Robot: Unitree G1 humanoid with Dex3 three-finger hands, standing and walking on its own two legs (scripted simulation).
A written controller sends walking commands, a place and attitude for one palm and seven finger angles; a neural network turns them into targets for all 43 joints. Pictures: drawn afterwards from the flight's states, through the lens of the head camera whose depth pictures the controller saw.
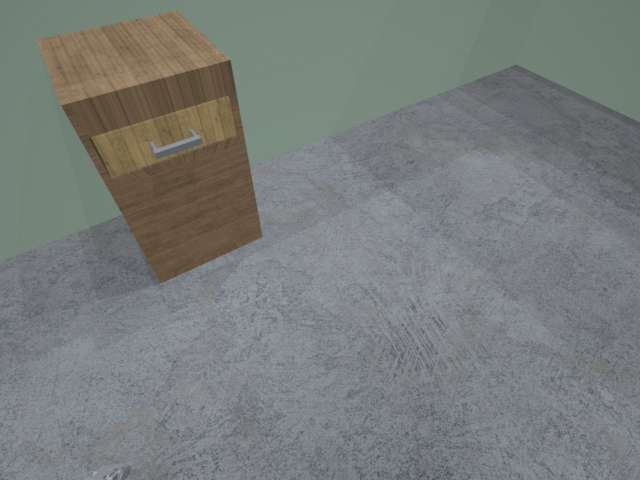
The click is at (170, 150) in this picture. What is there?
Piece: drawer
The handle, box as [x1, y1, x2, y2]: [149, 129, 202, 158]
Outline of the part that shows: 201,138 192,129 189,129 193,136 157,149 152,141 149,142 156,157 159,158 202,143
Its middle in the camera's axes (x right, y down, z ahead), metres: -0.42 -0.27 +1.11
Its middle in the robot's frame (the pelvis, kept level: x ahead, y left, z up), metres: +0.98 +0.47 -0.18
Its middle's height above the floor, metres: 0.58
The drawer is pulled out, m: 0.00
